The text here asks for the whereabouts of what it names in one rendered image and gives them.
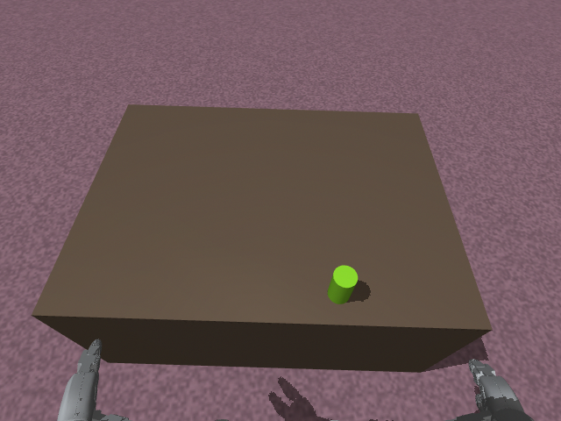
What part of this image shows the right robot hand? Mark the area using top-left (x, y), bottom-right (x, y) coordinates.
top-left (444, 359), bottom-right (524, 421)

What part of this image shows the can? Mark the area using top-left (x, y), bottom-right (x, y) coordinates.
top-left (328, 265), bottom-right (358, 304)

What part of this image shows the left robot hand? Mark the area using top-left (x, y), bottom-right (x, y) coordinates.
top-left (57, 339), bottom-right (131, 421)

